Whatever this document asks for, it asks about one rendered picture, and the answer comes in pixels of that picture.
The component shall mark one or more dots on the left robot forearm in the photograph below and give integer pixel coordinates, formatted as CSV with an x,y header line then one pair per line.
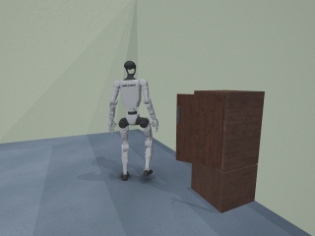
x,y
111,111

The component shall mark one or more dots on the robot foot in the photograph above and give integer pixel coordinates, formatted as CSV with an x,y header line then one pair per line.
x,y
125,176
147,173

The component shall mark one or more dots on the handle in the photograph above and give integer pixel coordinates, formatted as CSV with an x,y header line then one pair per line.
x,y
179,114

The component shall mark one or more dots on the robot right hand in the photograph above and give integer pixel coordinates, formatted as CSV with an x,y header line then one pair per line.
x,y
155,124

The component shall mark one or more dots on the cupboard door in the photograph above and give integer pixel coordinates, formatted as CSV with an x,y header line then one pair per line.
x,y
199,134

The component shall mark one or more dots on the right robot forearm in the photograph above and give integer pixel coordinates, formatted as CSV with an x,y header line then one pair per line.
x,y
151,110

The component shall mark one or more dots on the right robot foot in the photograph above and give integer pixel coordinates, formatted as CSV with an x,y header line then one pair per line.
x,y
147,173

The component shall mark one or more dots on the left robot foot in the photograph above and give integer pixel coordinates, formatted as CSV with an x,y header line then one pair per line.
x,y
125,176

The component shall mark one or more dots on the left robot upper arm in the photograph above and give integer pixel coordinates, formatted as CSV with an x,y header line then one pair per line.
x,y
115,91

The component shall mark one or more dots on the right robot upper arm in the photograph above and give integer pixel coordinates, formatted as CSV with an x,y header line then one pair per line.
x,y
145,89

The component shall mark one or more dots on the robot left hand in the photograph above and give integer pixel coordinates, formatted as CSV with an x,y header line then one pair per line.
x,y
111,125

